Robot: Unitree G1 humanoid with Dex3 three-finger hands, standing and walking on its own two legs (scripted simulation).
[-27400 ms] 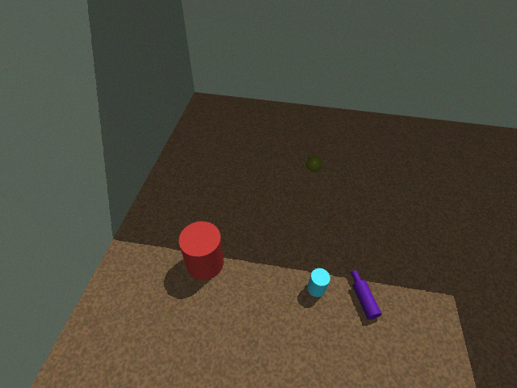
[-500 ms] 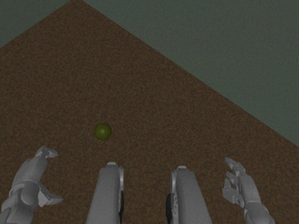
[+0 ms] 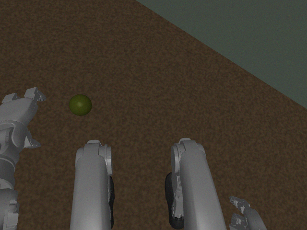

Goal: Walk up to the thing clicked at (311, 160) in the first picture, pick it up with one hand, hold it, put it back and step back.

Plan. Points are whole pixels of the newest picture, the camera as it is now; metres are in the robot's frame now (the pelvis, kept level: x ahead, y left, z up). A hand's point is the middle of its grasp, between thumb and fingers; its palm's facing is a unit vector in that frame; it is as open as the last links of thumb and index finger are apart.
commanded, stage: rise first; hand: left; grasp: from above
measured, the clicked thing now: (80, 105) +0.51 +0.26 -0.36
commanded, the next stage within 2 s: none
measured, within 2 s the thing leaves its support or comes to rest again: neither
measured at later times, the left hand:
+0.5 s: hand (45, 112) +0.43 +0.32 -0.20, palm faces -0.45 -0.05 -0.89, open 14.1 cm
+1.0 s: hand (51, 109) +0.44 +0.31 -0.23, palm faces -0.44 -0.05 -0.90, open 13.9 cm
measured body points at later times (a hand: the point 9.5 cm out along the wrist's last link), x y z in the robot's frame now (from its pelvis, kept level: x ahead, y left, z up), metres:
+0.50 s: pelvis +0.01 +0.01 -0.04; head +0.23 +0.06 +0.34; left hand +0.45 +0.32 -0.15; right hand +0.09 -0.27 -0.16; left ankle +0.10 +0.14 -0.37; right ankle +0.10 -0.13 -0.37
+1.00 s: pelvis +0.01 +0.01 -0.06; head +0.24 +0.07 +0.32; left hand +0.46 +0.31 -0.17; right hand +0.08 -0.27 -0.17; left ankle +0.10 +0.14 -0.37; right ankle +0.10 -0.13 -0.37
